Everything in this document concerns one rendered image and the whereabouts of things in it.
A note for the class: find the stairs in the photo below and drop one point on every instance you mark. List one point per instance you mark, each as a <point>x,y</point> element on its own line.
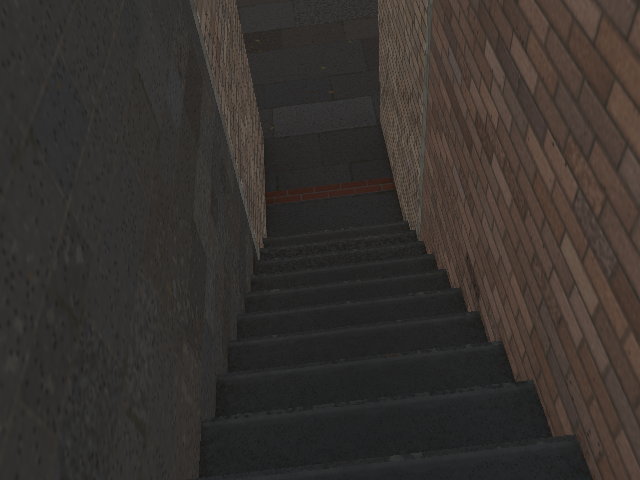
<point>375,429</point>

